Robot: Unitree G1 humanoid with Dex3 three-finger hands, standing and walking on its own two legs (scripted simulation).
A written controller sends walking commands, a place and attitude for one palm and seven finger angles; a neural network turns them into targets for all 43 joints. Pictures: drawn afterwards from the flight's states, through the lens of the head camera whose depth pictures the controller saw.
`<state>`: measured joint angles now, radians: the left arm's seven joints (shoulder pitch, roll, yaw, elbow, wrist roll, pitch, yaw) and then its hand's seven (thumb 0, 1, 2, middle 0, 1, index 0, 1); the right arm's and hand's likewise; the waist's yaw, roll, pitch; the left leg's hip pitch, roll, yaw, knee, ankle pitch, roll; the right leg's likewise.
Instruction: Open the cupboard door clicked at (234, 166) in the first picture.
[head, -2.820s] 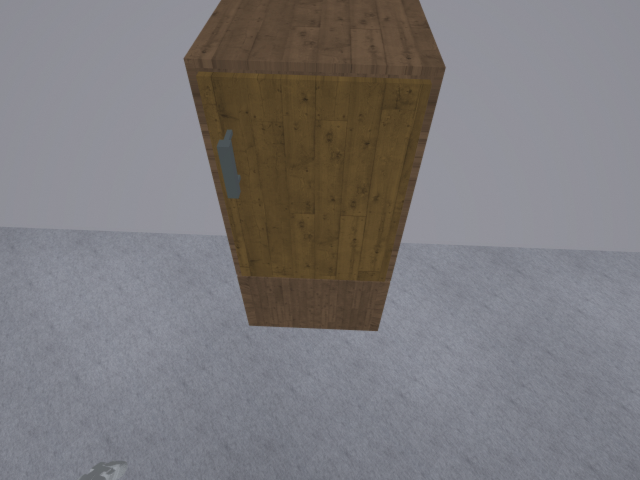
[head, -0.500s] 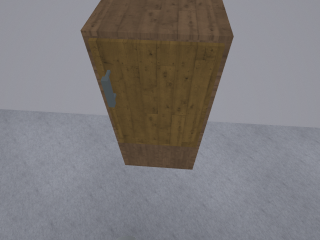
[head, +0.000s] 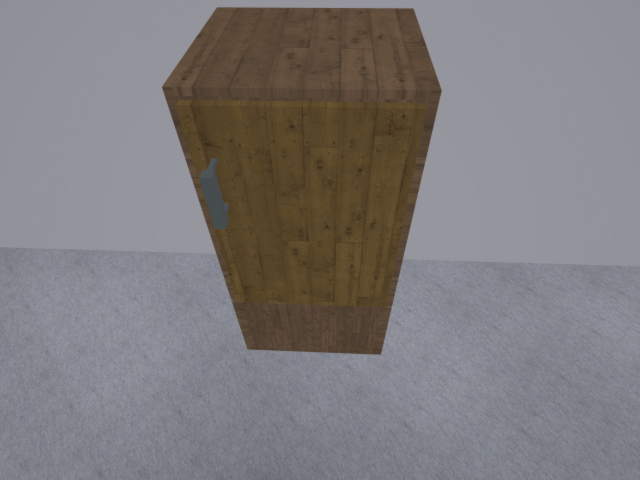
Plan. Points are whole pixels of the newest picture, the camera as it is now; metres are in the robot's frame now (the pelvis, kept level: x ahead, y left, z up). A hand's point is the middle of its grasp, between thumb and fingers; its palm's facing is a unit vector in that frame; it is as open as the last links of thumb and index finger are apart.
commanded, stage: come to a stop and stand still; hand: left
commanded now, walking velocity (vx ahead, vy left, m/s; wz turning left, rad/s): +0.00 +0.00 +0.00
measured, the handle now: (217, 193) +0.61 +0.24 -0.01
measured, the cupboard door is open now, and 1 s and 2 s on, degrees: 0 0 0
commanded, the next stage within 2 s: look again from close up in 0.84 s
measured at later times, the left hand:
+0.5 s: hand out of the picture +0.00 +0.13 -0.17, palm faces +0.05 -0.99 -0.14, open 7.4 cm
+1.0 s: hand out of the picture +0.01 +0.16 -0.17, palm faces +0.03 -0.98 -0.18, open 7.4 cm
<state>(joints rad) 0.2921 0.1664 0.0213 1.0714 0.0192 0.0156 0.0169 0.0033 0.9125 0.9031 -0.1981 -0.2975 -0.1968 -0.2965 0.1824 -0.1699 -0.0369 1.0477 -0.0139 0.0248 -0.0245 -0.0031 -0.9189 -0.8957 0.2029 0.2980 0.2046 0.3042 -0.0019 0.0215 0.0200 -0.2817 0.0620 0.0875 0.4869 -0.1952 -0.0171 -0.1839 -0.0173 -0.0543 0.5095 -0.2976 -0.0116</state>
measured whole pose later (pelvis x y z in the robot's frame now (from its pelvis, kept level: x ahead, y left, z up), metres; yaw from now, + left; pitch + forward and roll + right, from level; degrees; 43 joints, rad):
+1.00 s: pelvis +0.03 +0.00 +0.00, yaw +0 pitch +0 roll -1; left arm 0.33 0.13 0.00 1.12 0.02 -0.03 0.05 0.00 0.91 0.90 -0.20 -0.30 -0.20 -0.30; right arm 0.26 -0.17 -0.01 1.11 -0.01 0.00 -0.03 0.01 -0.92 -0.90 0.20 0.30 0.20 0.30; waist 0.00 0.02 0.03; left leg -0.26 0.08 0.06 0.50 -0.24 -0.02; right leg -0.11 0.01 -0.06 0.42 -0.30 -0.01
